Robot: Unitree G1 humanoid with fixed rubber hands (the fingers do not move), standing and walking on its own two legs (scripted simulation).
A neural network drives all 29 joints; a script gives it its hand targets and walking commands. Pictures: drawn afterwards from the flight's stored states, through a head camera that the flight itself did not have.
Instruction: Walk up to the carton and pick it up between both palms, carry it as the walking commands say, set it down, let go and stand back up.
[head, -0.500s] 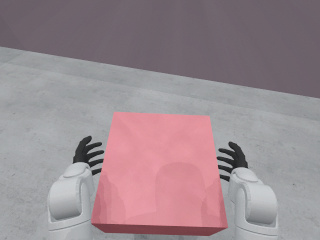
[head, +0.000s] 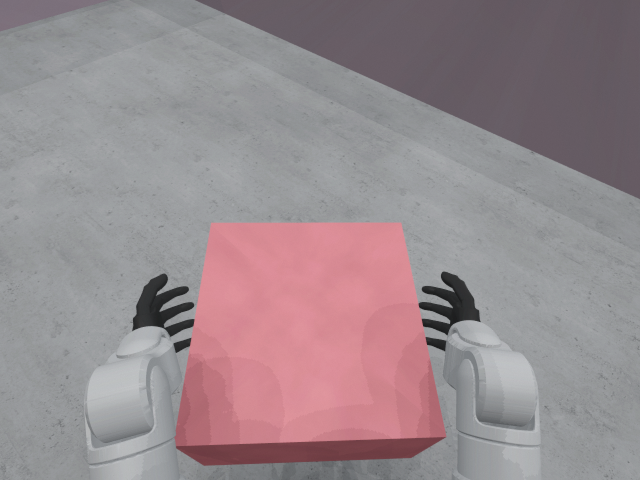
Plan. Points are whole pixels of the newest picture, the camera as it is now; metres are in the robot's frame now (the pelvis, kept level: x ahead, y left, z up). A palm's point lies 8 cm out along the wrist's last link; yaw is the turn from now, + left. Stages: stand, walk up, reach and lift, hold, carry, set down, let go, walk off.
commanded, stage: carry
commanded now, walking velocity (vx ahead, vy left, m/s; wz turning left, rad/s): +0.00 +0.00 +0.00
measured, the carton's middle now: (308, 337) +0.32 +0.03 -0.04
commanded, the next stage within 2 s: none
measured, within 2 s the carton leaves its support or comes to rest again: neither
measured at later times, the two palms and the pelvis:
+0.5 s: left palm (143, 379) +0.21 +0.17 +0.11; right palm (525, 416) +0.19 -0.17 +0.10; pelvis -0.06 +0.00 +0.00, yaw +0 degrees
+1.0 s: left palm (165, 384) +0.21 +0.16 +0.09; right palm (533, 416) +0.20 -0.19 +0.09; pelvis -0.06 -0.01 +0.00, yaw +0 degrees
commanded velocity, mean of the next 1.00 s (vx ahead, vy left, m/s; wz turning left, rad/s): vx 0.00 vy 0.00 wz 0.00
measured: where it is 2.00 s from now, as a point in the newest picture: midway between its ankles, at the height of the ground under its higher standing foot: outside the picture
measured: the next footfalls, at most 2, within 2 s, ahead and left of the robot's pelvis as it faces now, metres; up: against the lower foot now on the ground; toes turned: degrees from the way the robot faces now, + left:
right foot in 0.24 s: +0.02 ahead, -0.11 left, +0.00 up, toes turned +0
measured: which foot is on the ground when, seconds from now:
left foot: down 0.00-1.00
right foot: up 0.00-0.22, down 0.24-1.00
